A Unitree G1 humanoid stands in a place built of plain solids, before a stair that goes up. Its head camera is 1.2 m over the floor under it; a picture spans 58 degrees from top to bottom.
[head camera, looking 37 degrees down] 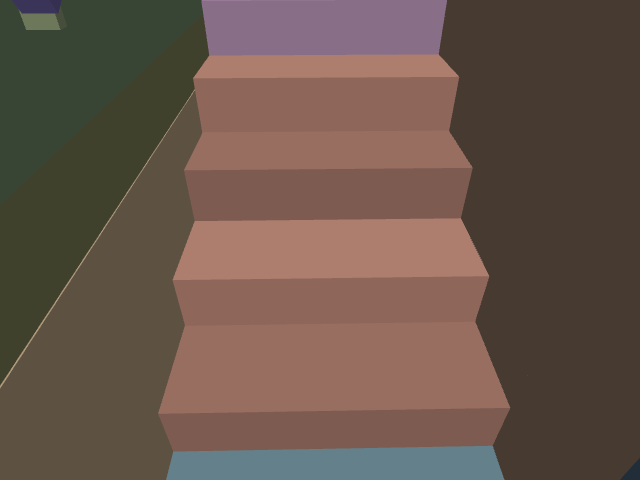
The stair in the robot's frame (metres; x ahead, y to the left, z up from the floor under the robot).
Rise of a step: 0.19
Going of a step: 0.29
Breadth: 0.90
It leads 1 degrees to the left of straight ahead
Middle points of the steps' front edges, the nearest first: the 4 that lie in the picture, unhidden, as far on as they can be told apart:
0.62 -0.04 0.19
0.91 -0.03 0.38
1.20 -0.03 0.57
1.50 -0.02 0.76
